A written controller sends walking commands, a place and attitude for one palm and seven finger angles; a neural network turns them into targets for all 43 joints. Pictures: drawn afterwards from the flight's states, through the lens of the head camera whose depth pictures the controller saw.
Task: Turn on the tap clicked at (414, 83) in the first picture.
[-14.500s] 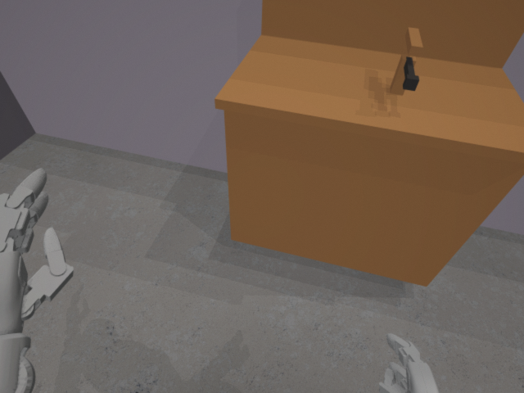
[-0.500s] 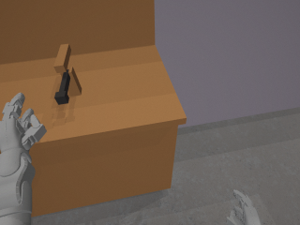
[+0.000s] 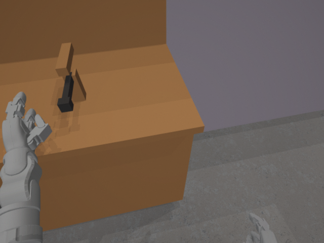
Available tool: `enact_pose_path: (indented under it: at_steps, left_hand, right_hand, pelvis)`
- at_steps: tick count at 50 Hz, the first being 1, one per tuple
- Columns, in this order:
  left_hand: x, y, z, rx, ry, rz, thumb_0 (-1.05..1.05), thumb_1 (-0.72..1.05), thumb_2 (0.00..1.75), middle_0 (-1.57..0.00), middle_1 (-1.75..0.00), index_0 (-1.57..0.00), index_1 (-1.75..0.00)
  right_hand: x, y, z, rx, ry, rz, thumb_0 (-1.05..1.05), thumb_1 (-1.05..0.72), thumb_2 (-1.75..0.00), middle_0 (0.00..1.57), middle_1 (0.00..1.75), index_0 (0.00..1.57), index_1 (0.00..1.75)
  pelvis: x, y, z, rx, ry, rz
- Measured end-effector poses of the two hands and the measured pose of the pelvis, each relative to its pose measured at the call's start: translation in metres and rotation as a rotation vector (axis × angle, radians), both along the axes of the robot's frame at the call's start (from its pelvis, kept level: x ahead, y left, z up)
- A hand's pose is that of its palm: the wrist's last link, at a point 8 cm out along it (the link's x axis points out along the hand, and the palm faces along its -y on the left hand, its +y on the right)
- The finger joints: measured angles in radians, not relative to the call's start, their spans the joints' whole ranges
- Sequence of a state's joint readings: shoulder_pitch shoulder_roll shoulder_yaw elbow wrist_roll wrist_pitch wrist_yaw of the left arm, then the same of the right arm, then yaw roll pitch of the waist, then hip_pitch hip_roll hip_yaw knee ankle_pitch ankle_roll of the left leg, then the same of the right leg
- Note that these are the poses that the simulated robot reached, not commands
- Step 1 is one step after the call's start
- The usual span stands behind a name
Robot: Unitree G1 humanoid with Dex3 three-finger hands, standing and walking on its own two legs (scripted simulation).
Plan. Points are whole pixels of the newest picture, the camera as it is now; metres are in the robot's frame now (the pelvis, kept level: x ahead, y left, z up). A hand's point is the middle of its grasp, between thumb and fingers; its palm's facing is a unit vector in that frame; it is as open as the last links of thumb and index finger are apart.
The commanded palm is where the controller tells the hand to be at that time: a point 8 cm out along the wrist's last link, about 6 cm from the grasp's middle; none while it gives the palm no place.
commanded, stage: reach beside the lever's end, fingers flat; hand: left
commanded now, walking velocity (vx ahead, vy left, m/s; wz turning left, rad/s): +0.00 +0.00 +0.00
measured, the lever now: (65, 104) +0.40 +0.30 +0.13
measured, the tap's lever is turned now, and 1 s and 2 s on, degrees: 0 0 17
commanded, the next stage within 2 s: push the lever round in 0.68 s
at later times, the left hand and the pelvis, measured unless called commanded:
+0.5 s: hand (47, 128) +0.33 +0.32 +0.11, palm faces +0.55 -0.83 -0.06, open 7.8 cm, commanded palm +0.28 +0.35 +0.12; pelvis +0.00 +0.00 +0.00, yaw -1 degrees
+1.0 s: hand (56, 124) +0.34 +0.30 +0.12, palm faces +0.53 -0.84 -0.06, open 7.8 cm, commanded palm +0.29 +0.33 +0.12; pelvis +0.00 -0.01 +0.00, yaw +0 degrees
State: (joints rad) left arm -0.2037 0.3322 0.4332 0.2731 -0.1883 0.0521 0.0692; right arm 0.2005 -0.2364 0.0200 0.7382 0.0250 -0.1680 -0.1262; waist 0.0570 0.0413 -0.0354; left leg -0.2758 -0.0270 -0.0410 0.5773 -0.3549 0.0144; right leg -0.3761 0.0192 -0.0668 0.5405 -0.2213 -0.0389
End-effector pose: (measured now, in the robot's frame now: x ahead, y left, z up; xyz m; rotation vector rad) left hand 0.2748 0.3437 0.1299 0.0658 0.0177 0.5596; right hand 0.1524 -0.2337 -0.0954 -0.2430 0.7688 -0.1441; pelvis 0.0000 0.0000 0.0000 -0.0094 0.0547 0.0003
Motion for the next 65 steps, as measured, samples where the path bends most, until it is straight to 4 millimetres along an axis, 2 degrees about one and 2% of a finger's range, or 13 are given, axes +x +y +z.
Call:
enact_pose_path:
  at_steps: [8, 15, 19, 25, 30, 34, 41, 47, 53, 65]
  left_hand:
    - [0.017, 0.011, -0.007, -0.01, 0.022, 0.009, 0.01, 0.9, 0.9, -0.15, -0.15, -0.15, -0.15]
    - [0.024, 0.001, -0.003, 0.006, -0.021, -0.038, 0.01, 0.9, 0.9, -0.15, -0.15, -0.15, -0.15]
    - [0.02, 0.0, -0.007, -0.008, -0.004, -0.038, 0.01, 0.9, 0.9, -0.15, -0.15, -0.15, -0.15]
    - [0.006, 0.01, -0.015, -0.019, 0.022, 0.029, 0.01, 0.9, 0.9, -0.15, -0.15, -0.15, -0.15]
    - [0.001, 0.016, -0.007, 0.009, -0.02, 0.045, 0.01, 0.9, 0.9, -0.15, -0.15, -0.15, -0.15]
    - [0.007, 0.011, -0.001, 0.013, -0.032, -0.004, 0.01, 0.9, 0.9, -0.15, -0.15, -0.15, -0.15]
    - [0.02, -0.004, -0.005, -0.02, 0.006, -0.046, 0.01, 0.9, 0.9, -0.15, -0.15, -0.15, -0.15]
    - [0.02, -0.006, -0.011, -0.016, 0.005, -0.007, 0.01, 0.9, 0.9, -0.15, -0.15, -0.15, -0.15]
    - [0.018, -0.009, -0.008, 0.009, -0.017, -0.002, 0.01, 0.9, 0.9, -0.15, -0.15, -0.15, -0.15]
    - [0.032, -0.023, -0.01, -0.011, 0.005, -0.035, 0.01, 0.9, 0.91, -0.15, -0.15, -0.15, -0.15]
  right_hand:
    - [-0.013, -0.006, -0.003, -0.018, 0.044, -0.02, 0.01, -0.9, -0.9, 0.2, 0.3, 0.2, 0.3]
    - [-0.025, -0.011, -0.008, -0.009, 0.074, -0.046, 0.01, -0.9, -0.9, 0.2, 0.3, 0.2, 0.3]
    - [-0.027, -0.011, -0.009, 0.004, 0.076, -0.06, 0.01, -0.9, -0.9, 0.2, 0.3, 0.2, 0.3]
    - [-0.024, -0.011, -0.008, 0.004, 0.07, -0.049, 0.01, -0.9, -0.9, 0.2, 0.3, 0.2, 0.3]
    - [-0.018, -0.012, -0.007, -0.012, 0.06, -0.021, 0.01, -0.9, -0.9, 0.2, 0.3, 0.2, 0.3]
    - [-0.014, -0.012, -0.006, -0.016, 0.047, -0.015, 0.01, -0.9, -0.9, 0.2, 0.3, 0.2, 0.3]
    - [-0.011, -0.012, -0.005, 0.001, 0.024, -0.028, 0.01, -0.9, -0.9, 0.2, 0.3, 0.2, 0.3]
    - [-0.017, -0.014, -0.007, 0.009, 0.039, -0.033, 0.01, -0.9, -0.9, 0.2, 0.3, 0.2, 0.3]
    - [-0.024, -0.016, -0.01, 0.001, 0.069, -0.036, 0.01, -0.9, -0.9, 0.2, 0.3, 0.2, 0.3]
    - [-0.023, -0.015, -0.011, 0.0, 0.073, -0.048, 0.01, -0.91, -0.9, 0.2, 0.3, 0.2, 0.3]
  pelvis:
    - [-0.002, 0.001, -0.001, -0.003, 0.021, 0.0]
    - [0.002, 0.002, -0.001, -0.004, 0.03, -0.009]
    - [0.003, 0.002, -0.001, -0.002, 0.027, -0.016]
    - [0.001, -0.002, -0.002, -0.001, 0.021, -0.014]
    - [-0.003, -0.004, -0.003, -0.004, 0.017, -0.001]
    - [-0.005, -0.005, -0.003, -0.005, 0.017, 0.007]
    - [-0.005, -0.005, -0.003, -0.001, 0.025, 0.0]
    - [-0.004, -0.006, -0.004, 0.002, 0.027, -0.01]
    - [-0.004, -0.007, -0.004, -0.001, 0.022, -0.005]
    - [-0.003, -0.006, -0.003, -0.001, 0.028, -0.004]
